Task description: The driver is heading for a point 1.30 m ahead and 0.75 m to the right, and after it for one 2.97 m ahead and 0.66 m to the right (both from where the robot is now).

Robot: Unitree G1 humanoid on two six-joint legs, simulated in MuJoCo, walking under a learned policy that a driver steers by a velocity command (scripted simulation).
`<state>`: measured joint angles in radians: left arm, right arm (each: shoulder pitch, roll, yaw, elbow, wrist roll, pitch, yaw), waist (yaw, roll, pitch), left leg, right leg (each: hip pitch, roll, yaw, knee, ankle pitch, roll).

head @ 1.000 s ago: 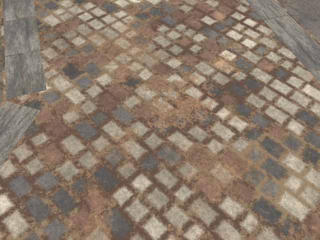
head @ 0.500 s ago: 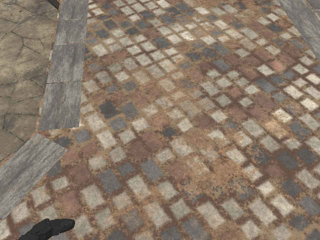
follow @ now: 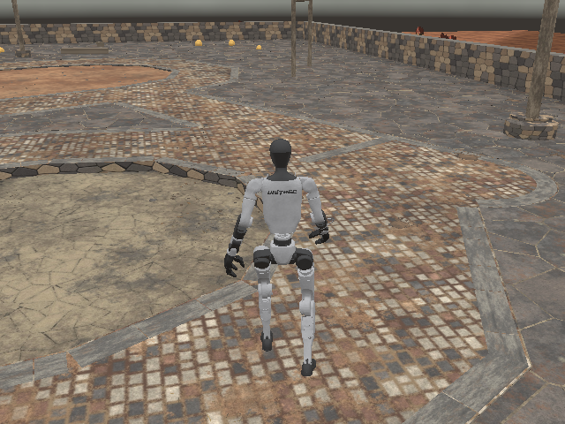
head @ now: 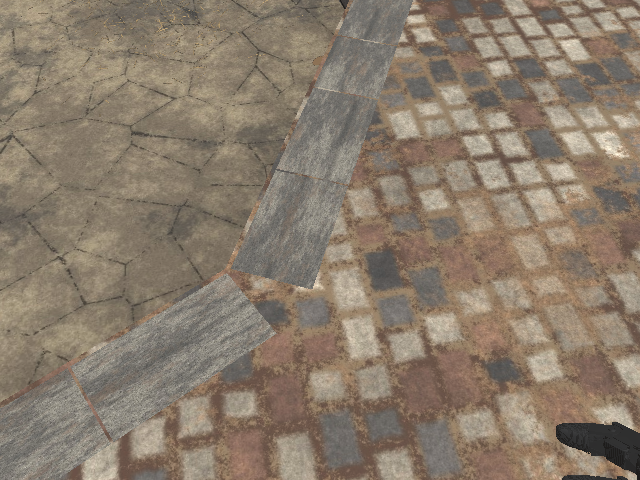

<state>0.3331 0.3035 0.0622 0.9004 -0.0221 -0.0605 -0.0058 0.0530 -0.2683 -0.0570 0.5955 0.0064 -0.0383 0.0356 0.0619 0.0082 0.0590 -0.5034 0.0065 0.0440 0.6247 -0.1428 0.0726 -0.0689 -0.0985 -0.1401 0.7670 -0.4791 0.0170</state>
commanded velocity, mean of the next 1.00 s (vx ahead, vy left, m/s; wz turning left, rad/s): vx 0.50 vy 0.00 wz -0.44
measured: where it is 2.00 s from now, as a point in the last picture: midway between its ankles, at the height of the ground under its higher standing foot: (558, 270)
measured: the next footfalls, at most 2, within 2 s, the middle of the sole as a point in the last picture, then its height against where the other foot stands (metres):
right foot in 0.50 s outside the picture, level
left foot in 0.98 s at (391, 333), level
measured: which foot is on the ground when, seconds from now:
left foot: down 0.00-0.52, up 0.54-0.96, down 0.98-1.00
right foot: up 0.00-0.48, down 0.50-1.00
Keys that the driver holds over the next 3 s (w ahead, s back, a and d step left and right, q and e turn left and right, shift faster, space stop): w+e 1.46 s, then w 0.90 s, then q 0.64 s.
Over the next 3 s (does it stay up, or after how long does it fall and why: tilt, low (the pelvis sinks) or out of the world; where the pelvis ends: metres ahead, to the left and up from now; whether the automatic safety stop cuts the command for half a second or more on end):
stays up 1.18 -0.77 0.01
